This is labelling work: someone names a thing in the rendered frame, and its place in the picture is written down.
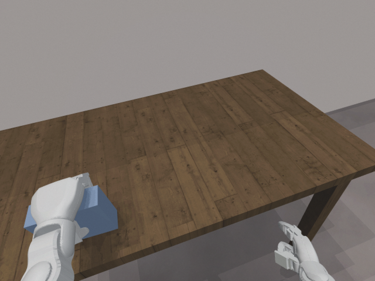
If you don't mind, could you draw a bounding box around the table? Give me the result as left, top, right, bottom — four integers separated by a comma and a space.
0, 70, 375, 281

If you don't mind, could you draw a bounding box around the robot left forearm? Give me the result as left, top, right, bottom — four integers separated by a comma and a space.
21, 218, 76, 281

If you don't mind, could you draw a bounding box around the right robot hand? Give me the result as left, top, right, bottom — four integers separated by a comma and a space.
274, 221, 319, 274

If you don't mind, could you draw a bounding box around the left robot hand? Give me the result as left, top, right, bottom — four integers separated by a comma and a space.
30, 173, 93, 244

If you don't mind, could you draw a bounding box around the robot right forearm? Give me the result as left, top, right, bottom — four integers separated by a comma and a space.
298, 261, 335, 281

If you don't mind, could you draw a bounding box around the sponge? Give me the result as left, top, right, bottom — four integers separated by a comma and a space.
24, 185, 118, 239

